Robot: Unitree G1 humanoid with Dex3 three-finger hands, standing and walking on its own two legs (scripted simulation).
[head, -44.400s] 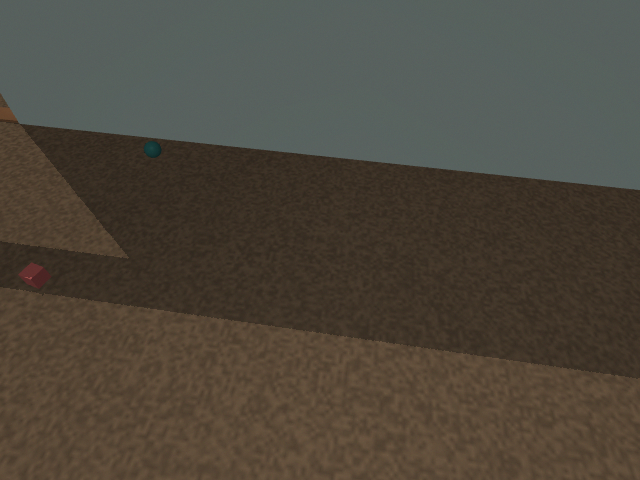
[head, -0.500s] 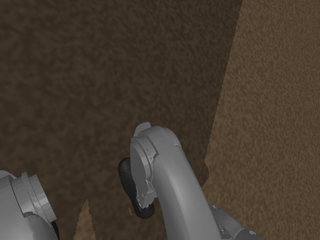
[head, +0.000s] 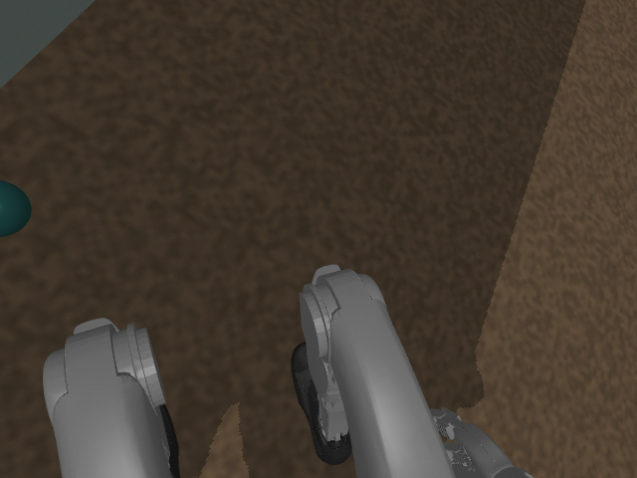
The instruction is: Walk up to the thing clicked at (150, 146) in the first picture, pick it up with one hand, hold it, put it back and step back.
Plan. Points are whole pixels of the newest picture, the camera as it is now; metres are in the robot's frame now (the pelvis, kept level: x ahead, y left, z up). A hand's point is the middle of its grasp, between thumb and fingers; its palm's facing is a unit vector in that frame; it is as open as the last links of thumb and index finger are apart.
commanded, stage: withdraw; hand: left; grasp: from above
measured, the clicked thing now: out of the picture +0.49 +0.33 -0.29
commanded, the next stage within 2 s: home in 0.52 s
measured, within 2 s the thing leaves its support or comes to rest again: neither
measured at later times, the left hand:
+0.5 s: hand out of the picture +0.47 +0.34 -0.15, palm faces -0.41 -0.08 -0.91, open 14.1 cm
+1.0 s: hand out of the picture +0.41 +0.35 -0.06, palm faces -0.32 -0.39 -0.86, open 10.2 cm
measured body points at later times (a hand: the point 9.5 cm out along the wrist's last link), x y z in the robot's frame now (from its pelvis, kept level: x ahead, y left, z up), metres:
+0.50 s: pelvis -0.02 +0.00 +0.00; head +0.23 +0.10 +0.36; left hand +0.49 +0.34 -0.10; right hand +0.04 -0.28 -0.08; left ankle +0.06 +0.13 -0.30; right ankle +0.11 -0.14 -0.30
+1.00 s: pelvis -0.01 +0.00 +0.06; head +0.21 +0.09 +0.44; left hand +0.42 +0.37 -0.01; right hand +0.08 -0.26 -0.05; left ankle +0.06 +0.13 -0.30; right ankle +0.11 -0.14 -0.30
